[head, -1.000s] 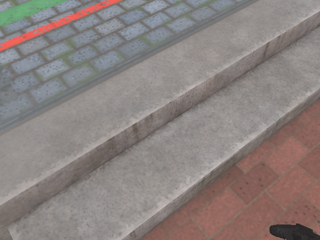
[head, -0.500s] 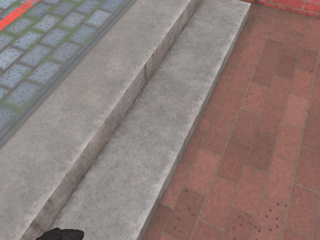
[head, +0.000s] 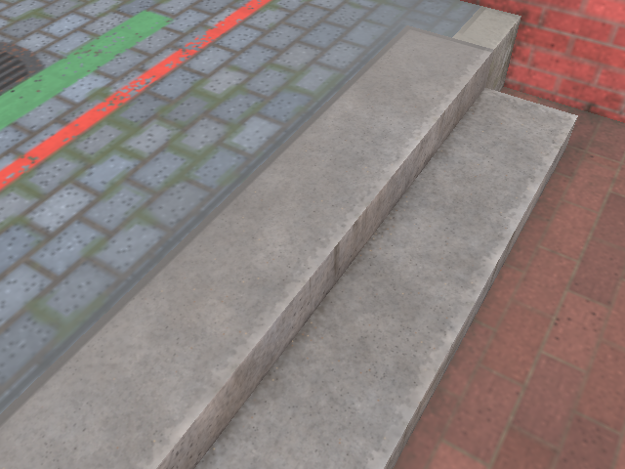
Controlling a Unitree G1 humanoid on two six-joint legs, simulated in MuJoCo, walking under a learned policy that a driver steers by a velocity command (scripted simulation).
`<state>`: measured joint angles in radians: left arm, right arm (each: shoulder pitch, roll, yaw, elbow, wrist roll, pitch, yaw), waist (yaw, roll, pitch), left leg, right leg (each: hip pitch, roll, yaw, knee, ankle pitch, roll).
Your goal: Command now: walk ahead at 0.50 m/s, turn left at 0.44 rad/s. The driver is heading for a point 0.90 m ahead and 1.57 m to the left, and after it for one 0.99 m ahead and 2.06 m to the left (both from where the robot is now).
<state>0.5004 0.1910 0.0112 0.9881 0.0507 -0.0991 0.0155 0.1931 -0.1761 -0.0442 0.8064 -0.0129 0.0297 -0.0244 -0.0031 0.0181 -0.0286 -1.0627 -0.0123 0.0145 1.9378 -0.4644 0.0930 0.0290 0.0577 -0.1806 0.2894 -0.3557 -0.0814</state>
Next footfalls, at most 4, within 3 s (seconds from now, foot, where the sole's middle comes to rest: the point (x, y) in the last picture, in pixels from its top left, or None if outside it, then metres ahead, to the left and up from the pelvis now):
0.18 left None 0.31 0.09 -0.64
0.68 right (323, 385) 0.65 0.02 -0.64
1.14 left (176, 310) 0.75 0.32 -0.50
1.62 right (126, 197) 1.08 0.49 -0.50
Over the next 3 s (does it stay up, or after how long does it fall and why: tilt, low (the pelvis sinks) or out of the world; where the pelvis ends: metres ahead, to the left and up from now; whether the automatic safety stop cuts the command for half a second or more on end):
stays up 1.05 1.14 0.28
